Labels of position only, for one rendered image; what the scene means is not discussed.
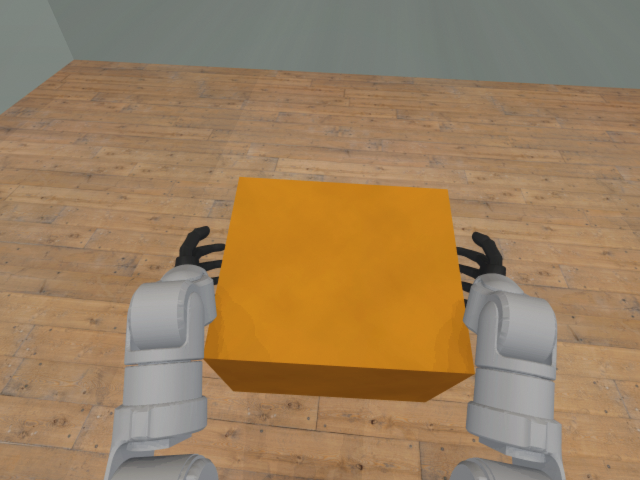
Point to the left robot hand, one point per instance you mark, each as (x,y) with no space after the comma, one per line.
(190,254)

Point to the left robot upper arm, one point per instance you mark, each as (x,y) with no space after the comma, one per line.
(169,467)

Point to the robot right forearm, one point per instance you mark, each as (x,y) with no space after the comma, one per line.
(512,410)

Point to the right robot upper arm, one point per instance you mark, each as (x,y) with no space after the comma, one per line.
(483,469)

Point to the right robot hand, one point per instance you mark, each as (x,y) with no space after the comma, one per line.
(489,263)

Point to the carton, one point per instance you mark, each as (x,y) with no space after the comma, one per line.
(340,290)

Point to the robot left forearm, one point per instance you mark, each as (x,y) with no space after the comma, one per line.
(162,396)

